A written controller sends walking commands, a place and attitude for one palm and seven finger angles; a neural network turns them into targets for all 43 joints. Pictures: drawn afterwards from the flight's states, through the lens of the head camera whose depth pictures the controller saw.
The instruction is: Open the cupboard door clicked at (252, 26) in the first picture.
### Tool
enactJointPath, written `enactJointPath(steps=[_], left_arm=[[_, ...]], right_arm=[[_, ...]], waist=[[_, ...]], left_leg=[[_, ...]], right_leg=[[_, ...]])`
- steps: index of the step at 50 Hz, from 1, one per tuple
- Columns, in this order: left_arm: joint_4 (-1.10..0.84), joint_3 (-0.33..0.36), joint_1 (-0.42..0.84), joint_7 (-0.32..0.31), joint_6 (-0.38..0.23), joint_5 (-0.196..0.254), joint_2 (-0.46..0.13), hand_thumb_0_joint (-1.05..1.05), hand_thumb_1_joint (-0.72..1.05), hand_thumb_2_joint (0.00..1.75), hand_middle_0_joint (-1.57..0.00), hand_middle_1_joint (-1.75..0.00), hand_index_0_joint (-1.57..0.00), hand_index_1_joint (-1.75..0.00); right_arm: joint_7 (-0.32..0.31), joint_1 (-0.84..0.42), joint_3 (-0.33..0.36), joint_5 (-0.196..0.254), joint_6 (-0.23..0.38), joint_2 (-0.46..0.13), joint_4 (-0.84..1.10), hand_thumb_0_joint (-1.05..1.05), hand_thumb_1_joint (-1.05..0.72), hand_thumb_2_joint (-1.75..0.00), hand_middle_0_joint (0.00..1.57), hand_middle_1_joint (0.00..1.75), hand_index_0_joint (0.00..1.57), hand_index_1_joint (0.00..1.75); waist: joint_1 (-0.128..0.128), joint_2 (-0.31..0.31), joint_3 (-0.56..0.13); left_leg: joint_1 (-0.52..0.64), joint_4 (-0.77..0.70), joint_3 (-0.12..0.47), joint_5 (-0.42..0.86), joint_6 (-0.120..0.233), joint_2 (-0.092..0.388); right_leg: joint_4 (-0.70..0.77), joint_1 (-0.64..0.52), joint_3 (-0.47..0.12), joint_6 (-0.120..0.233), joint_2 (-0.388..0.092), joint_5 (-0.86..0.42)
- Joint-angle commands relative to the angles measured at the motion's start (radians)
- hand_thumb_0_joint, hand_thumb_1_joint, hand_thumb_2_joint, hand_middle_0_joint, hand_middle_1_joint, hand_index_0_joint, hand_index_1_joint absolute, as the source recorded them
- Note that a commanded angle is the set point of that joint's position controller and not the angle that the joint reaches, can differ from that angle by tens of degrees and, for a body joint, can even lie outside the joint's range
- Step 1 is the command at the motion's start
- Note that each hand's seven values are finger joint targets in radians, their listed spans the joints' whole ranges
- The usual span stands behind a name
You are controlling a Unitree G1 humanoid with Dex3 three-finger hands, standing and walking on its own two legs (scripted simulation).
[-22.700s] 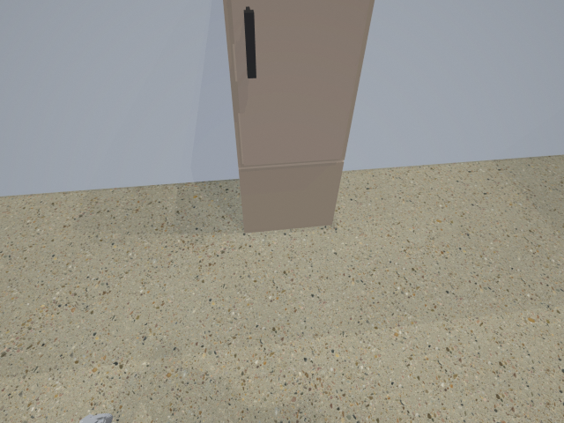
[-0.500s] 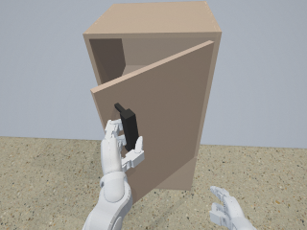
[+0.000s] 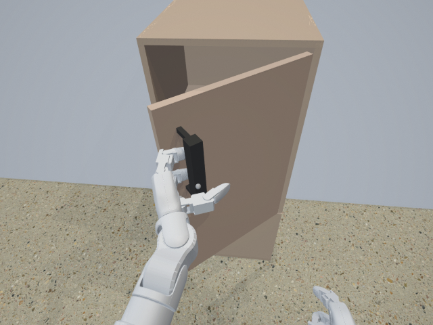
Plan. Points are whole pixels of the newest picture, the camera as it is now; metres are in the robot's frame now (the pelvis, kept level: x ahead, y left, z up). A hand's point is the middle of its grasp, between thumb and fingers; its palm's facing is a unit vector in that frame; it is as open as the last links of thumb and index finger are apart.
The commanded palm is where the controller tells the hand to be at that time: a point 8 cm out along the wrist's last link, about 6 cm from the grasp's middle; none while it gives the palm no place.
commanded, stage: open thumb and fingers to let go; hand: left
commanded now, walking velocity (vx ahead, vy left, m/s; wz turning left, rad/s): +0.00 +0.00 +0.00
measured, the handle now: (191, 169) +0.38 +0.08 +0.12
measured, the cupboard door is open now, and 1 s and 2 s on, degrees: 41 39 39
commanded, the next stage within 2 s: slide the hand sideways off the handle in 0.40 s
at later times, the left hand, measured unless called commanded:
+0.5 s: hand (202, 181) +0.34 +0.05 +0.13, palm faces +0.29 -0.96 -0.02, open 15.7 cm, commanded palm +0.29 +0.10 +0.11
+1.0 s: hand (195, 199) +0.30 +0.06 +0.12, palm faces -0.09 -1.00 -0.03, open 16.6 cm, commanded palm +0.26 +0.12 +0.11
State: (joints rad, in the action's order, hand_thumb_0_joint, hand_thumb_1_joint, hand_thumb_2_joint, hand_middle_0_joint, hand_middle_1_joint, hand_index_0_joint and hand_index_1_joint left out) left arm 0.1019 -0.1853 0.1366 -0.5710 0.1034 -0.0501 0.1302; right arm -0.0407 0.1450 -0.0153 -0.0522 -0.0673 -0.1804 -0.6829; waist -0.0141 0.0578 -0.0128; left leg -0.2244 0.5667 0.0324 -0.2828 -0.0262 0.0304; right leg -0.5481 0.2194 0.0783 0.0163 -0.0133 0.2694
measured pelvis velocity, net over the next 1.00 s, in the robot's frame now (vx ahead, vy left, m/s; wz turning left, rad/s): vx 0.00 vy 0.01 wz -0.03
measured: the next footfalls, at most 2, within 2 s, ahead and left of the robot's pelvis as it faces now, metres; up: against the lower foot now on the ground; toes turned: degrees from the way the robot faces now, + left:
none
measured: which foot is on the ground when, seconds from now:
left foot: down 0.00-1.00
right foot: down 0.00-1.00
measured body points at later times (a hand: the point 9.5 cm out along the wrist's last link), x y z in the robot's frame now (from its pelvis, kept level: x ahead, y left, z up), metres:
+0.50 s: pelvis -0.01 +0.03 +0.00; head -0.03 +0.03 +0.45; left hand +0.31 +0.10 +0.13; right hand +0.16 -0.16 -0.11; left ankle +0.02 +0.14 -0.73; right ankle +0.02 -0.11 -0.73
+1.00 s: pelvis +0.00 +0.01 +0.00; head -0.02 +0.00 +0.45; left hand +0.30 +0.12 +0.12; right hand +0.18 -0.20 -0.09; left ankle +0.02 +0.14 -0.73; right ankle +0.02 -0.11 -0.73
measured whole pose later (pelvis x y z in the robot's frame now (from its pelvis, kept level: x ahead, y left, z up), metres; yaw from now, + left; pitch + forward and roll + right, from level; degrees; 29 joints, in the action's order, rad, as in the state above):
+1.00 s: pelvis +0.00 +0.01 +0.00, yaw -2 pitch -3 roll +0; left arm 0.02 -0.16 0.06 -0.09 0.05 0.05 -0.03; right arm -0.02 0.19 -0.06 0.00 0.00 -0.19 -0.58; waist -0.03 0.03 -0.02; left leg -0.24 0.59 -0.01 -0.30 -0.01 0.02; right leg -0.60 0.26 0.04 0.00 -0.03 0.29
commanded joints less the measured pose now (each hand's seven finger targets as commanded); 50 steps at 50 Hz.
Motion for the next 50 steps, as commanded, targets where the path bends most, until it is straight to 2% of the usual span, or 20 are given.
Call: enactJointPath(steps=[1, 5, 7, 10, 13, 16, 19, 23, 25, 26, 27, 28, 30, 32, 33, 35, 37, 41, 45, 50], left_arm=[[-0.18, -0.006, 0.361, 0.003, -0.077, -0.015, 0.049, 0.0, -0.5, 0.3, -0.3, -1.2, -0.3, -1.2], [-0.122, -0.018, 0.449, -0.027, -0.067, -0.026, 0.075, 0.0, -0.5, 0.3, -0.27, -1.0, -0.27, -1.0], [-0.109, -0.017, 0.492, -0.042, -0.064, -0.031, 0.078, 0.0, -0.5, 0.3, -0.25, -0.9, -0.25, -0.9], [-0.053, -0.016, 0.495, -0.058, -0.047, -0.033, 0.092, 0.0, -0.5, 0.3, -0.22, -0.75, -0.22, -0.75], [-0.064, -0.048, 0.524, -0.071, -0.044, -0.045, 0.127, 0.0, -0.5, 0.3, -0.2, -0.6, -0.2, -0.6], [-0.041, -0.066, 0.511, -0.082, -0.034, -0.049, 0.155, 0.0, -0.5, 0.3, -0.18, -0.45, -0.18, -0.45], [-0.073, -0.053, 0.546, -0.091, -0.03, -0.041, 0.137, 0.0, -0.5, 0.3, -0.15, -0.3, -0.15, -0.3], [-0.053, -0.068, 0.563, -0.101, -0.02, -0.037, 0.164, 0.0, -0.5, 0.3, -0.15, -0.3, -0.15, -0.3], [-0.036, -0.046, 0.562, -0.111, -0.012, -0.036, 0.144, 0.0, -0.5, 0.3, -0.15, -0.3, -0.15, -0.3], [-0.029, -0.26, 0.475, 0.123, -0.058, -0.117, 0.076, 0.0, -0.5, 0.3, -0.15, -0.3, -0.15, -0.3], [-0.106, -0.181, 0.553, 0.241, -0.114, -0.085, -0.008, 0.0, -0.5, 0.3, -0.15, -0.3, -0.15, -0.3], [-0.127, -0.162, 0.583, 0.311, -0.153, -0.072, -0.053, 0.0, -0.5, 0.3, -0.15, -0.3, -0.15, -0.3], [-0.13, -0.203, 0.583, 0.435, -0.189, -0.027, -0.027, 0.0, -0.5, 0.3, -0.15, -0.3, -0.15, -0.3], [-0.109, -0.194, 0.583, 0.536, -0.187, 0.06, -0.014, 0.0, -0.5, 0.3, -0.15, -0.3, -0.15, -0.3], [-0.111, -0.173, 0.593, 0.55, -0.175, 0.105, -0.006, 0.0, -0.5, 0.3, -0.15, -0.3, -0.15, -0.3], [-0.118, -0.121, 0.505, 0.554, -0.149, 0.173, 0.004, 0.0, -0.5, 0.3, -0.15, -0.3, -0.15, -0.3], [-0.133, -0.061, 0.404, 0.536, -0.127, 0.201, -0.024, 0.0, -0.5, 0.3, -0.15, -0.3, -0.15, -0.3], [-0.218, -0.043, 0.318, 0.495, -0.128, 0.15, -0.064, 0.0, -0.5, 0.3, -0.15, -0.3, -0.15, -0.3], [-0.281, 0.016, 0.214, 0.477, -0.128, 0.095, -0.166, 0.0, -0.5, 0.3, -0.15, -0.3, -0.15, -0.3], [-0.357, 0.08, 0.099, 0.505, -0.105, 0.104, -0.228, 0.0, -0.5, 0.3, -0.15, -0.3, -0.15, -0.3]], right_arm=[[-0.007, -0.189, 0.017, 0.008, 0.053, -0.058, 0.173, 0.0, -0.9, -0.9, 0.2, 0.3, 0.2, 0.3], [-0.002, -0.188, 0.014, 0.008, 0.053, -0.059, 0.16, 0.0, -0.9, -0.9, 0.2, 0.3, 0.2, 0.3], [-0.001, -0.192, 0.015, 0.008, 0.048, -0.059, 0.156, 0.0, -0.9, -0.9, 0.2, 0.3, 0.2, 0.3], [0.003, -0.191, 0.013, 0.009, 0.039, -0.058, 0.151, 0.0, -0.9, -0.9, 0.2, 0.3, 0.2, 0.3], [0.011, -0.191, 0.016, 0.006, 0.03, -0.056, 0.156, 0.0, -0.9, -0.9, 0.2, 0.3, 0.2, 0.3], [0.022, -0.184, 0.016, 0.005, 0.023, -0.058, 0.155, 0.0, -0.9, -0.9, 0.2, 0.3, 0.2, 0.3], [0.022, -0.184, 0.02, 0.002, 0.017, -0.06, 0.16, 0.0, -0.9, -0.9, 0.2, 0.3, 0.2, 0.3], [0.026, -0.198, 0.016, 0.007, 0.006, -0.058, 0.156, 0.0, -0.9, -0.9, 0.2, 0.3, 0.2, 0.3], [0.027, -0.202, 0.015, 0.008, 0.0, -0.058, 0.152, 0.0, -0.9, -0.9, 0.2, 0.3, 0.2, 0.3], [0.021, -0.08, 0.02, 0.004, -0.013, -0.095, 0.131, 0.0, -0.9, -0.9, 0.2, 0.3, 0.2, 0.3], [0.005, -0.081, 0.017, 0.012, -0.011, -0.095, 0.176, 0.0, -0.9, -0.9, 0.2, 0.3, 0.2, 0.3], [-0.012, -0.081, 0.014, 0.014, -0.007, -0.094, 0.191, 0.0, -0.9, -0.9, 0.2, 0.3, 0.2, 0.3], [-0.027, -0.079, 0.004, 0.033, 0.014, -0.088, 0.206, 0.0, -0.9, -0.9, 0.2, 0.3, 0.2, 0.3], [-0.034, -0.103, -0.013, 0.057, 0.047, -0.089, 0.229, 0.0, -0.9, -0.9, 0.2, 0.3, 0.2, 0.3], [-0.037, -0.114, -0.016, 0.065, 0.065, -0.09, 0.235, 0.0, -0.9, -0.9, 0.2, 0.3, 0.2, 0.3], [-0.031, -0.126, -0.016, 0.074, 0.1, -0.092, 0.245, 0.0, -0.9, -0.9, 0.2, 0.3, 0.2, 0.3], [-0.019, -0.12, -0.014, 0.075, 0.119, -0.099, 0.245, 0.0, -0.9, -0.9, 0.2, 0.3, 0.2, 0.3], [0.01, -0.113, -0.006, 0.068, 0.137, -0.102, 0.261, 0.0, -0.9, -0.9, 0.2, 0.3, 0.2, 0.3], [0.017, -0.104, 0.0, 0.058, 0.128, -0.108, 0.273, 0.0, -0.9, -0.9, 0.2, 0.3, 0.2, 0.3], [0.008, -0.118, -0.009, 0.055, 0.115, -0.101, 0.297, 0.0, -0.9, -0.9, 0.2, 0.3, 0.2, 0.3]], waist=[[-0.015, -0.145, -0.139], [-0.004, -0.149, -0.107], [0.001, -0.139, -0.129], [-0.008, -0.129, -0.126], [-0.009, -0.086, -0.175], [-0.01, -0.093, -0.177], [-0.008, -0.126, -0.222], [-0.004, -0.13, -0.195], [-0.013, -0.107, -0.188], [0.077, -0.204, -0.136], [0.055, -0.149, -0.218], [0.04, -0.121, -0.263], [0.058, -0.058, -0.231], [0.054, -0.022, -0.184], [0.052, -0.038, -0.176], [0.024, -0.043, -0.17], [0.003, -0.138, -0.165], [-0.01, -0.139, -0.138], [-0.029, -0.106, -0.144], [-0.039, -0.122, -0.15]], left_leg=[[0.04, -0.071, -0.03, 0.052, 0.039, -0.042], [0.024, -0.087, -0.018, 0.011, 0.033, -0.038], [0.022, -0.092, -0.018, -0.002, 0.03, -0.037], [0.0, -0.106, -0.012, -0.016, 0.024, -0.034], [0.001, -0.105, -0.007, 0.014, 0.016, -0.027], [-0.006, -0.106, -0.002, 0.035, 0.01, -0.019], [0.002, -0.088, -0.008, 0.064, 0.014, -0.018], [-0.008, -0.096, -0.002, 0.033, 0.01, -0.014], [-0.017, -0.101, -0.002, 0.022, 0.008, -0.018], [0.025, -0.082, -0.007, 0.075, 0.036, -0.006], [0.038, -0.074, -0.016, 0.104, 0.042, -0.015], [0.054, -0.065, -0.016, 0.119, 0.047, -0.023], [0.081, -0.07, -0.006, 0.093, 0.046, -0.019], [0.055, -0.085, 0.012, 0.015, 0.04, -0.021], [0.045, -0.092, 0.016, -0.019, 0.039, -0.023], [0.033, -0.103, 0.024, -0.035, 0.031, -0.022], [0.005, -0.105, 0.022, -0.023, 0.029, -0.019], [-0.006, -0.101, 0.005, -0.006, 0.032, -0.019], [-0.002, -0.082, -0.025, 0.019, 0.04, -0.025], [0.011, -0.074, -0.044, 0.069, 0.044, -0.03]], right_leg=[[0.171, 0.008, -0.05, 0.013, -0.023, 0.061], [0.151, 0.037, -0.025, 0.017, -0.012, 0.085], [0.13, 0.041, -0.018, 0.019, -0.009, 0.082], [0.106, 0.042, -0.006, 0.022, -0.002, 0.073], [0.06, 0.039, 0.004, 0.03, 0.004, 0.03], [0.039, 0.048, 0.014, 0.031, 0.008, 0.007], [0.043, 0.034, 0.006, 0.03, 0.009, -0.009], [0.042, 0.05, 0.01, 0.03, 0.01, 0.018], [0.044, 0.046, 0.008, 0.033, 0.009, 0.025], [0.043, 0.082, -0.028, 0.031, 0.0, -0.049], [0.032, 0.056, -0.023, 0.035, -0.001, -0.087], [0.02, 0.025, -0.029, 0.037, -0.003, -0.108], [0.023, 0.05, -0.024, 0.038, -0.002, -0.089], [0.02, 0.07, -0.013, 0.04, 0.004, -0.031], [0.027, 0.068, -0.009, 0.035, 0.009, -0.01], [0.031, 0.056, 0.0, 0.032, 0.016, 0.007], [0.041, 0.036, 0.009, 0.022, 0.018, 0.008], [0.045, 0.047, -0.001, 0.017, 0.013, 0.012], [0.064, 0.028, -0.029, 0.018, 0.007, 0.003], [0.088, -0.022, -0.047, 0.014, 0.002, -0.064]])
